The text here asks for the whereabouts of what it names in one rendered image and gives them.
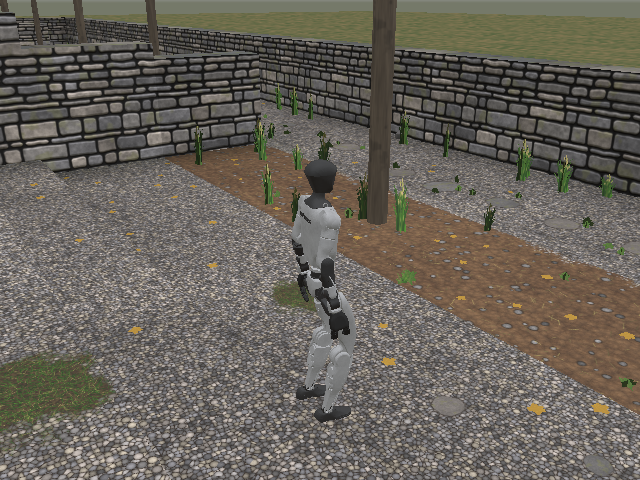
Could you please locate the robot right hand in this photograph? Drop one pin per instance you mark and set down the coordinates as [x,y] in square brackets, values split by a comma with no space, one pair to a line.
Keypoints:
[338,321]

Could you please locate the right robot upper arm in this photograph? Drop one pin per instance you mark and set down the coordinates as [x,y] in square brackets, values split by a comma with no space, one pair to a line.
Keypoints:
[330,223]

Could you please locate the robot left hand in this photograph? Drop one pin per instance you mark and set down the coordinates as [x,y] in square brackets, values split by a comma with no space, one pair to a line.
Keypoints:
[302,286]

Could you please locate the robot right foot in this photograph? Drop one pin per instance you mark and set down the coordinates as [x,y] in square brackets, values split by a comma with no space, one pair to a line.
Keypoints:
[338,412]

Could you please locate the humanoid robot head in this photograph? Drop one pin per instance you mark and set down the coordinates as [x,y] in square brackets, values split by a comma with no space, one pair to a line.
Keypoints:
[321,176]

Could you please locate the left robot upper arm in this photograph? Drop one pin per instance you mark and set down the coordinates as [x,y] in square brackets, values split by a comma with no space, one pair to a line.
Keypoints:
[296,232]

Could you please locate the robot right forearm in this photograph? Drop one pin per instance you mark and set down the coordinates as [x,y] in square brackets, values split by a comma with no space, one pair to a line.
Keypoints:
[330,292]

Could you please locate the robot left forearm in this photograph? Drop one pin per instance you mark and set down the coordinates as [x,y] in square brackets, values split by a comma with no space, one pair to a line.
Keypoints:
[303,265]

